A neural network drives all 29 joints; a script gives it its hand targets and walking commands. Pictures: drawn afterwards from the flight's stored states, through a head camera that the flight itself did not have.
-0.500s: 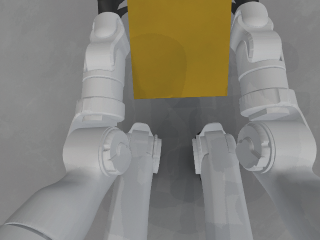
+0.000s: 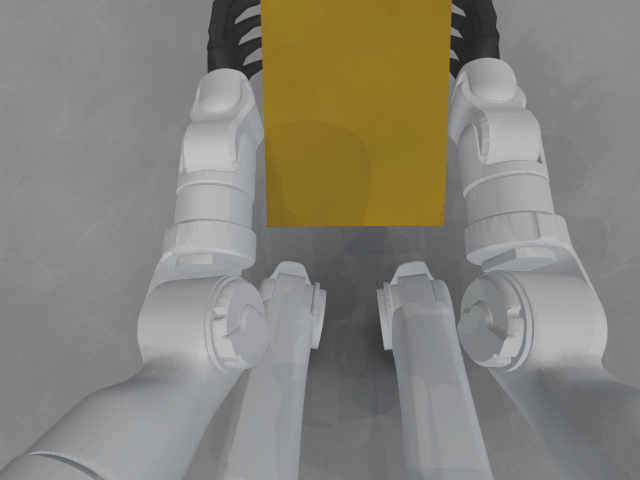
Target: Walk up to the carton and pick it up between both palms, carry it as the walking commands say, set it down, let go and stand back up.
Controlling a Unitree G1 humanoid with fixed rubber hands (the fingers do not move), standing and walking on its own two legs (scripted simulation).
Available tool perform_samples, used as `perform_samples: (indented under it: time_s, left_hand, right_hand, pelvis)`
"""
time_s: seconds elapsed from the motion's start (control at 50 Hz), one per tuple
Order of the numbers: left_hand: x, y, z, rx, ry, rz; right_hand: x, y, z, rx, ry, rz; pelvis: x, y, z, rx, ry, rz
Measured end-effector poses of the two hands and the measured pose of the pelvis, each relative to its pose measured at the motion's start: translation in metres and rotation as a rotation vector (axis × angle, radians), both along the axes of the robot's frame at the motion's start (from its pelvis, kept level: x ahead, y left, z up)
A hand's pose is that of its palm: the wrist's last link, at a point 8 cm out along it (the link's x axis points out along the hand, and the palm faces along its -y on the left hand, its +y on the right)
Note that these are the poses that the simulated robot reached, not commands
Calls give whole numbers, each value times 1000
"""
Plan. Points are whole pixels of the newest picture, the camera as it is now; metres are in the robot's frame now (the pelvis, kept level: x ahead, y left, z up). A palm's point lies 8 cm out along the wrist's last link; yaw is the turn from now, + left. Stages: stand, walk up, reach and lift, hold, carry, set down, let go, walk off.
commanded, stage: reach and lift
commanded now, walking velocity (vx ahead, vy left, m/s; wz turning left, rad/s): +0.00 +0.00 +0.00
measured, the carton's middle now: (347, 127) +0.48 +0.00 -0.18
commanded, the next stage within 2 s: none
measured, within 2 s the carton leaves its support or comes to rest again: neither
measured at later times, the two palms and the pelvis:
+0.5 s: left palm (207, 67) +0.50 +0.12 -0.02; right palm (506, 56) +0.50 -0.13 -0.03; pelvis +0.00 +0.00 +0.05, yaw +0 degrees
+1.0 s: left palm (162, 60) +0.48 +0.12 +0.05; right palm (549, 45) +0.48 -0.12 +0.05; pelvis +0.01 +0.00 +0.11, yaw -1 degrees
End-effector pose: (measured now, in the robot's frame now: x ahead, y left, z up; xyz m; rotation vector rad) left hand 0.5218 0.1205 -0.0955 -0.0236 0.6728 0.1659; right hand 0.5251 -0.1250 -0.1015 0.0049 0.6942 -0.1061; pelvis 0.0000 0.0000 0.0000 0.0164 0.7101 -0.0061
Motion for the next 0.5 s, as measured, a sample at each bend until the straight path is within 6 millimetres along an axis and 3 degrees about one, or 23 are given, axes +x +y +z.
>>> perform_samples:
  time_s: [0.5]
  left_hand:
    - [-22, -2, 74, 4, -3, -2]
  right_hand:
    - [-23, -2, 74, 6, -3, -10]
  pelvis:
    - [1, -1, 50, -2, -38, -4]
